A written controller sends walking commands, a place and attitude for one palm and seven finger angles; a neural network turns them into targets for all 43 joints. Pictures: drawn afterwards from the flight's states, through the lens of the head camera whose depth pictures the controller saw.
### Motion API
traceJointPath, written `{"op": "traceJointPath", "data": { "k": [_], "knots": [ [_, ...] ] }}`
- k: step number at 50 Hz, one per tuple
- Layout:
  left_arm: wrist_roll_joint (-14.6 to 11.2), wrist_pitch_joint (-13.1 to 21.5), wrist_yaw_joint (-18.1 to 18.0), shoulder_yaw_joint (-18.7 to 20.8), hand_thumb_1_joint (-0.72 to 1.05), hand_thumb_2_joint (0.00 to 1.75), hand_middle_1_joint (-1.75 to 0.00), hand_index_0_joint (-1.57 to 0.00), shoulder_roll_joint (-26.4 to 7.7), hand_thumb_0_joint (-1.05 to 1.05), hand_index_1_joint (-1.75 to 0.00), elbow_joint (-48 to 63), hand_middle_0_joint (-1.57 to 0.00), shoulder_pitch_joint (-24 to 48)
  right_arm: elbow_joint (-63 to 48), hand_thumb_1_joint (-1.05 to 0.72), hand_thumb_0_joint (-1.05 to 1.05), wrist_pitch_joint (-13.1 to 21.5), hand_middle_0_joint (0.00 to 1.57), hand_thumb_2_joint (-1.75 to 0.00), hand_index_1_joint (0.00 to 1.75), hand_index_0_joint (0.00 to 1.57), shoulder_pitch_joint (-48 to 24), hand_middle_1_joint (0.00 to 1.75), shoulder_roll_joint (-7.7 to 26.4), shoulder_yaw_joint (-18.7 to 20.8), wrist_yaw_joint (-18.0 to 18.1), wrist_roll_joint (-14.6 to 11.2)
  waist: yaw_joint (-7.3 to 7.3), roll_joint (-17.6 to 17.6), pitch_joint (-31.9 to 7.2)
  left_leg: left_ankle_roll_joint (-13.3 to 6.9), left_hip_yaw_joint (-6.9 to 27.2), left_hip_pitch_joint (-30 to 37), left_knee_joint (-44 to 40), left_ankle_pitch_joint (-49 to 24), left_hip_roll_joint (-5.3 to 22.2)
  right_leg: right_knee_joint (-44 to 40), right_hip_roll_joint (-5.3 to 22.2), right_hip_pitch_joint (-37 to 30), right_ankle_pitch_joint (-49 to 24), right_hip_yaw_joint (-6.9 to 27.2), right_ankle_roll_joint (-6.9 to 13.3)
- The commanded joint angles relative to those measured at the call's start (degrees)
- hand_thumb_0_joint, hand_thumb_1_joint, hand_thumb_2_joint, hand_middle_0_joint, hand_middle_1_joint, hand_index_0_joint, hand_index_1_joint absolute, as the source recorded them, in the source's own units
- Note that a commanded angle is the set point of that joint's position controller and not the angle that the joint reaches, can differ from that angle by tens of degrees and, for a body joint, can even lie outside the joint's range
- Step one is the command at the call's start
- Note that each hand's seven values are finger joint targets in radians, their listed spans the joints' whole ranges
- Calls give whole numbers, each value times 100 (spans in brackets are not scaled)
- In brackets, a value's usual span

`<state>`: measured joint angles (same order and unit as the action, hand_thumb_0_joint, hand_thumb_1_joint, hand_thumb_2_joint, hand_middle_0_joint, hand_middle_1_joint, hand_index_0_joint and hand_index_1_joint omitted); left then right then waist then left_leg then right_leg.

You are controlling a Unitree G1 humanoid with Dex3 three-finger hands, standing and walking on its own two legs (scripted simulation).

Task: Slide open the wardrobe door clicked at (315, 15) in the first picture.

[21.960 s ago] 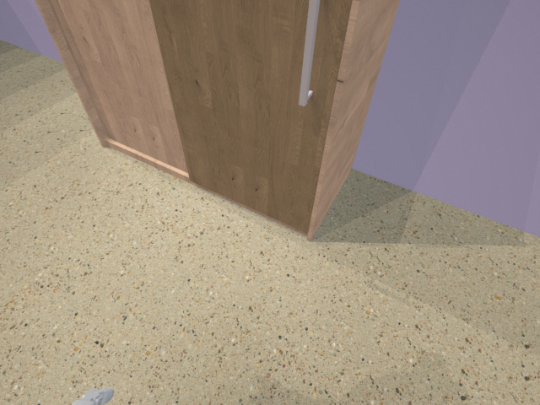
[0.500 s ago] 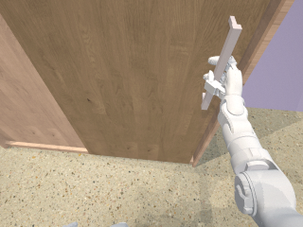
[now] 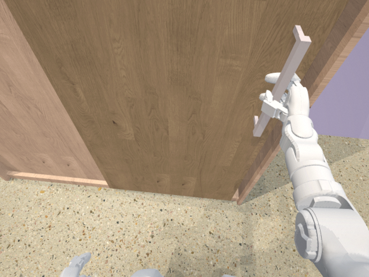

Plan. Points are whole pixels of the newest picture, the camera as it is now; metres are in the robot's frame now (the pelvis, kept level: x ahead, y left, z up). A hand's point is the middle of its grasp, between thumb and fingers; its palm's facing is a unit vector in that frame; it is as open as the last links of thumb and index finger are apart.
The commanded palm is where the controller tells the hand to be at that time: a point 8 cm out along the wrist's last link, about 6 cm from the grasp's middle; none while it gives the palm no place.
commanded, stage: step sideways, sliding the door along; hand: right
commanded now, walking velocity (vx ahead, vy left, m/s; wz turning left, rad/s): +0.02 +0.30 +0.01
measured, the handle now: (273, 90) +0.52 -0.15 +0.11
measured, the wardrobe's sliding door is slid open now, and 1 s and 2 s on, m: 0.04 0.25 0.44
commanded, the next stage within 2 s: none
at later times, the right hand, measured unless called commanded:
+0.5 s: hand (242, 101) +0.47 -0.07 +0.12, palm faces +0.22 +0.97 -0.15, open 6.1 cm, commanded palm +0.44 -0.05 +0.12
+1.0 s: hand (172, 96) +0.47 +0.09 +0.11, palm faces +0.19 +0.96 -0.21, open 6.1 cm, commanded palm +0.44 +0.08 +0.12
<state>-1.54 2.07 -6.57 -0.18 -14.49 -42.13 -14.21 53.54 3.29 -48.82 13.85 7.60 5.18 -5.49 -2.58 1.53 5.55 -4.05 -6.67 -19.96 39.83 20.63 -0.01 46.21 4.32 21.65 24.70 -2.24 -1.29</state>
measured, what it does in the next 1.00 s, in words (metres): steps to the left: left foot, then right foot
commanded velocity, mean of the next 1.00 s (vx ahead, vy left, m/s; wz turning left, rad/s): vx -0.21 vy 0.28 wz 0.12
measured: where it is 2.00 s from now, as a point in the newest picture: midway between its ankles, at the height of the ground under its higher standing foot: outside the picture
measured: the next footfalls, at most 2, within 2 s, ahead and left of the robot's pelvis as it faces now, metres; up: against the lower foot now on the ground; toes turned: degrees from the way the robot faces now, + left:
left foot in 0.20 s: +0.09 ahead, +0.14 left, +0.00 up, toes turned +4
right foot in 0.36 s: +0.06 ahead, -0.08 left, +0.00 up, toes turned -12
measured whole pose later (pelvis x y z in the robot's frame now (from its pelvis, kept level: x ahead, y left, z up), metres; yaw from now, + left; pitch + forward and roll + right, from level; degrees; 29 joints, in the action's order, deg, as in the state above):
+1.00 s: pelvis +0.12 +0.24 +0.00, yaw -8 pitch -3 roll +0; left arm -2.4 -0.3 -1.9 -1.0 -11.2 -30.0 -4.0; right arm 14.4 4.1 -20.5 6.5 -5.6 7.7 -1.6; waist 4.5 6.1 9.3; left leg -2.8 -3.3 -19.3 37.3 13.5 -1.8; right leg 42.9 12.6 13.9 23.3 -4.7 -5.4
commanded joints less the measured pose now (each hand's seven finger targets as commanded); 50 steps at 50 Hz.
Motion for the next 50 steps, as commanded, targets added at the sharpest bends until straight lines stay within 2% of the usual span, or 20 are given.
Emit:
{"op": "traceJointPath", "data": {
  "k": [1,2,7,9,11,13,16,18,24,28,31,32,36,37,39,40,42,46,49,50],
  "knots": [
    [72,318,-112,323,90,90,-30,-20,-895,0,-30,633,-20,39,-2249,-90,0,603,45,-90,140,45,-2968,140,-36,-813,-230,-98,-119,1204,-2986,469,454,-593,1120,-1595,137,-1571,1696,-2958,-5637,1496,782],
    [10,254,64,266,90,90,-30,-20,-764,0,-30,762,-20,201,-2379,-90,0,635,45,-90,140,45,-3186,140,-491,-1159,-367,-201,-24,1302,-2874,415,792,-1056,1452,887,8,-1657,2176,-3459,-6414,1888,1036],
    [-31,140,186,257,90,90,-30,-20,-826,0,-30,876,-20,296,-2809,-90,0,561,45,-90,140,45,-2847,140,-323,-1115,-273,-103,-30,1134,-2670,248,568,-398,0,184,55,-1089,1810,-3168,-6078,927,716],
    [-114,106,189,275,90,90,-30,-20,-857,0,-30,971,-20,282,-2985,-90,0,534,45,-90,140,45,-2630,140,-328,-1185,-209,-9,22,682,-3043,93,475,1521,-1335,-1637,210,-467,1228,-2056,-4974,124,271],
    [-188,208,103,263,90,90,-30,-20,-587,0,-30,1074,-20,549,-2982,-90,0,484,45,-90,140,45,-2515,140,-297,-1244,-142,84,67,-1252,-2953,-664,1497,2918,-1177,-5207,1525,773,-2,152,-340,-249,-139],
    [-139,350,14,310,90,90,-30,-20,-617,0,-30,828,-20,454,-2920,-90,0,342,45,-90,140,45,-2336,140,-257,-1215,-91,68,178,-1303,-2651,-873,1852,2750,-991,-6292,1797,1195,-125,502,1158,13,-68],
    [-53,435,-41,161,90,90,-30,-20,-427,0,-30,763,-20,455,-3685,-90,0,586,45,-90,140,45,-2564,140,-849,-1724,-45,25,-56,-401,-2774,-340,1013,2447,-39,-6128,1281,-1947,276,-790,-1413,-277,-100],
    [-68,327,106,338,90,90,-30,-20,-759,0,-30,1012,-20,464,-3969,-90,0,654,45,-90,140,45,-2327,140,-1244,-2110,-180,-94,59,1056,-3292,522,726,-647,973,-541,238,-1556,2137,-4044,-7949,1466,754],
    [-52,239,446,340,90,90,-30,-20,-698,0,-30,1299,-20,507,-4184,-90,0,560,45,-90,140,45,-2000,140,-1348,-2152,-224,125,3,1183,-2801,382,683,-1034,479,199,73,-1090,1949,-4097,-7288,604,708],
    [-200,189,406,278,90,90,-30,-20,-593,0,-30,1616,-20,782,-4724,-90,0,573,45,-90,140,45,-1336,140,-1154,-2094,-140,244,71,559,-3008,240,502,1325,-1167,-3238,191,-333,1206,-2481,-6074,-205,142],
    [-180,281,192,332,90,90,-30,-20,-343,0,-30,1689,-20,920,-4598,-90,0,629,45,-90,140,45,-446,140,-791,-1852,-80,305,449,-1901,-2861,-546,2152,3250,-788,-8840,1600,1320,-292,490,1166,-102,-238],
    [-131,374,146,256,90,90,-30,-20,-248,0,-30,1596,-20,943,-4726,-90,0,592,45,-90,140,45,-303,140,-962,-1985,-44,331,389,-1463,-2749,-632,2238,3243,-735,-8961,1782,1143,-241,688,1385,60,-163],
    [-44,273,147,164,90,90,-30,-20,-128,0,-30,1545,-20,1063,-5707,-90,0,1024,45,-90,140,45,-721,140,-1247,-2361,18,305,191,-1018,-3104,-292,1507,3051,-126,-8017,1183,-1606,216,-776,-1549,-337,-230],
    [-69,213,148,245,90,90,-30,-20,-281,0,-30,1629,-20,1115,-5993,-90,0,1094,45,-90,140,45,-790,140,-1179,-2431,-27,265,163,-887,-3207,44,1160,2014,61,-6624,807,-1882,749,-2003,-3466,-84,-40],
    [-109,89,429,386,90,90,-30,-20,-548,0,-30,1828,-20,1114,-5839,-90,0,965,45,-90,140,45,-501,140,-1421,-2469,-192,272,243,474,-3255,594,1027,-723,839,55,9,-1653,2182,-4324,-8505,1028,938],
    [-69,61,572,370,90,90,-30,-20,-584,0,-30,1880,-20,1159,-5357,-90,0,827,45,-90,140,45,-199,140,-1554,-2374,-178,414,285,901,-2858,498,1112,-1260,968,888,-174,-1604,2226,-4569,-8721,769,996],
    [23,89,580,281,90,90,-30,-20,-415,0,-30,1869,-20,1121,-5465,-90,0,829,45,-90,140,45,-178,140,-1476,-2251,-125,523,193,1472,-2711,422,1060,-1171,741,584,100,-1431,2158,-4346,-7954,168,756],
    [-67,59,483,186,90,90,-30,-20,-275,0,-30,2083,-20,1277,-5895,-90,0,829,45,-90,140,45,314,140,-1174,-2095,-85,587,209,680,-2711,438,440,451,-1021,-1365,-50,-659,1709,-3266,-6411,-513,294],
    [-58,107,289,104,90,90,-30,-20,-11,0,-30,2115,-20,1556,-5869,-90,0,780,45,-90,140,45,1192,140,-703,-1887,-26,543,498,-1685,-2660,-450,2461,2163,-1245,-8069,1513,1312,-271,-24,1092,-286,-301],
    [17,186,247,172,90,90,-30,-20,-79,0,-30,1989,-20,1366,-5846,-90,0,742,45,-90,140,45,1396,140,-510,-1731,-29,515,593,-2114,-2719,-462,2793,2197,-1166,-8031,1649,1791,-328,194,1590,190,-241]
  ]
}}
